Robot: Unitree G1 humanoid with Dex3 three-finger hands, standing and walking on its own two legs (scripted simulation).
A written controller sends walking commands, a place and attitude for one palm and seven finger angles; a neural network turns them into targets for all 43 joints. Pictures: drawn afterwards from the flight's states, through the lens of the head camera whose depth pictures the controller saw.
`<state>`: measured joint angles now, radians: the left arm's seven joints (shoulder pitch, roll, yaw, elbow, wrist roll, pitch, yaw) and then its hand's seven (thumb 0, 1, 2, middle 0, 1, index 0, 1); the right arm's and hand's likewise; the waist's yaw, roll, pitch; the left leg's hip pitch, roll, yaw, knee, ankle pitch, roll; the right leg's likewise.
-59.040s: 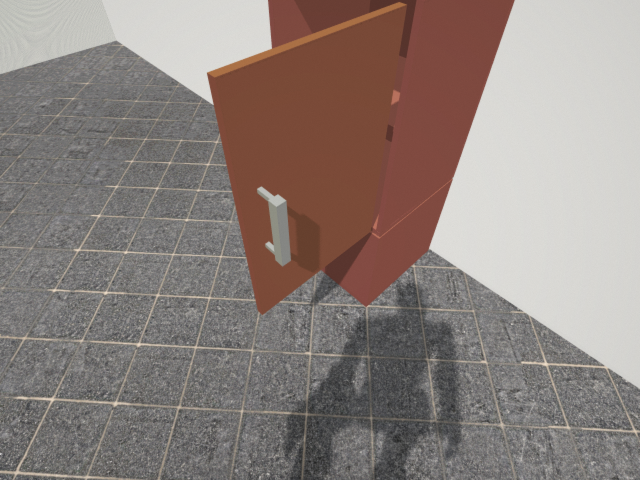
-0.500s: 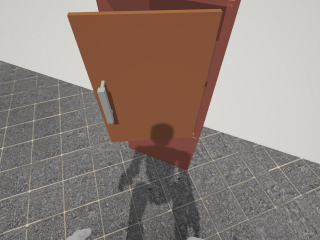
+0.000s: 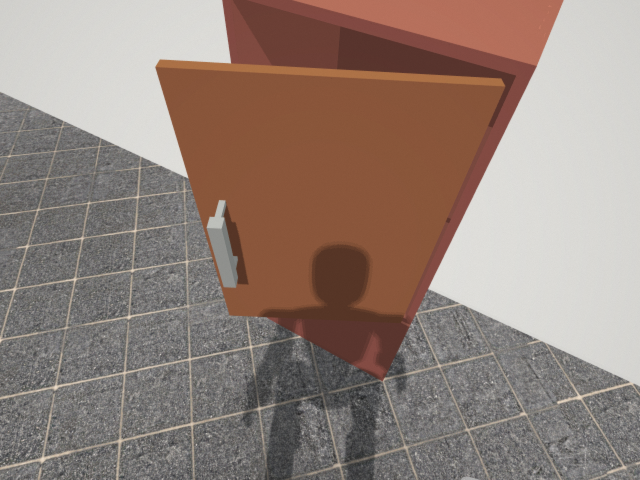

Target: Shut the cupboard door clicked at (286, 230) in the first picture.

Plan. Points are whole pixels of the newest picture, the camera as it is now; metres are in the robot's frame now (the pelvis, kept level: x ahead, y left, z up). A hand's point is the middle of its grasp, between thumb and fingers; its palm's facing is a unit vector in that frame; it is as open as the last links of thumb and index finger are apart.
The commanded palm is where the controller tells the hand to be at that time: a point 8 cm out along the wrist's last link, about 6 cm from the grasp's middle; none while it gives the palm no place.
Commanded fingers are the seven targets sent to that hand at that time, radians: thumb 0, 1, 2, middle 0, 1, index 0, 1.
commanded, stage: come to a stop and stand still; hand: left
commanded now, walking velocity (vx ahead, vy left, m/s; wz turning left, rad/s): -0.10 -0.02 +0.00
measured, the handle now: (226, 245) +0.46 +0.20 -0.04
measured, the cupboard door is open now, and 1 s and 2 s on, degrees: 27 27 27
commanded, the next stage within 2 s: look again from close up in 1.14 s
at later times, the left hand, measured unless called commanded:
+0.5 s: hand out of the picture +0.06 +0.20 -0.17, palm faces -0.02 -0.97 -0.23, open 7.4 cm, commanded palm none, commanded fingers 0.00 0.90 0.90 -0.20 -0.30 -0.20 -0.30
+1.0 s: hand out of the picture -0.07 +0.22 -0.18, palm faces -0.01 -0.98 -0.18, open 7.4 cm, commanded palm none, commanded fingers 0.00 0.90 0.90 -0.20 -0.30 -0.20 -0.30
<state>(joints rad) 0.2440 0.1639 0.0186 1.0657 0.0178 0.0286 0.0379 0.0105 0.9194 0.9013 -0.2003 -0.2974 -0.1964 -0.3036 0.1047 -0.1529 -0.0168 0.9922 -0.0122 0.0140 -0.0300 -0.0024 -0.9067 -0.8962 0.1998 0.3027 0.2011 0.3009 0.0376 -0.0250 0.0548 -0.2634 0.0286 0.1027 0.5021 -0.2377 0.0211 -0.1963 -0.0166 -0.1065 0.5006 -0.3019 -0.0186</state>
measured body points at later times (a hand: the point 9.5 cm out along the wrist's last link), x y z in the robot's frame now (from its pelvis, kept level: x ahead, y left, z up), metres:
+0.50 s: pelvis -0.03 +0.02 -0.01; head -0.03 +0.02 +0.44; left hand +0.06 +0.25 -0.15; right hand -0.01 -0.22 -0.16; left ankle +0.02 +0.11 -0.74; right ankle -0.02 -0.10 -0.74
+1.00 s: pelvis -0.05 +0.05 +0.00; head -0.05 +0.06 +0.45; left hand -0.06 +0.27 -0.16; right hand -0.03 -0.19 -0.15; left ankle +0.02 +0.11 -0.74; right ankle -0.02 -0.10 -0.74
